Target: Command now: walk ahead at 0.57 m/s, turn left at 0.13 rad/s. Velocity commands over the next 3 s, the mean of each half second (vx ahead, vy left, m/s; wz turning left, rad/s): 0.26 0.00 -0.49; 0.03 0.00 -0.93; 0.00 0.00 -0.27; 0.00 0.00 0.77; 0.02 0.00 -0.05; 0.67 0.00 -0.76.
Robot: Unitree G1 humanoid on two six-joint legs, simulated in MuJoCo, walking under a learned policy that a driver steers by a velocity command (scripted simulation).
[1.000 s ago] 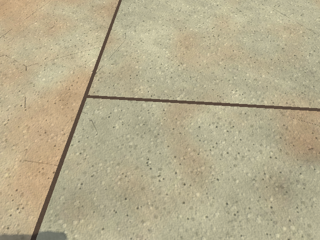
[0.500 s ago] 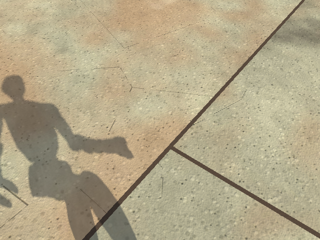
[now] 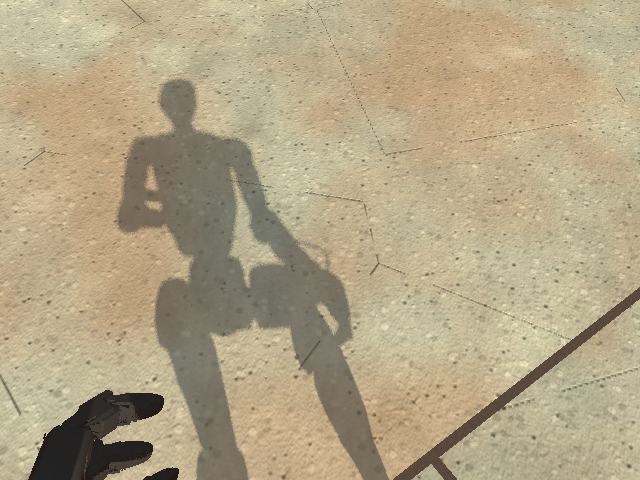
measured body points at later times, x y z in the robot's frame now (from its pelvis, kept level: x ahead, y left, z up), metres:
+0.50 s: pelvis +0.25 -0.06 +0.00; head +0.29 -0.09 +0.44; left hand +0.46 +0.18 -0.09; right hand +0.37 -0.37 -0.10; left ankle +0.41 +0.08 -0.69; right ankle +0.32 -0.14 -0.74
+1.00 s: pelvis +0.34 -0.02 +0.01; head +0.37 -0.05 +0.45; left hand +0.64 +0.08 -0.09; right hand +0.27 -0.33 -0.08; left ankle +0.43 +0.04 -0.74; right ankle +0.23 -0.15 -0.66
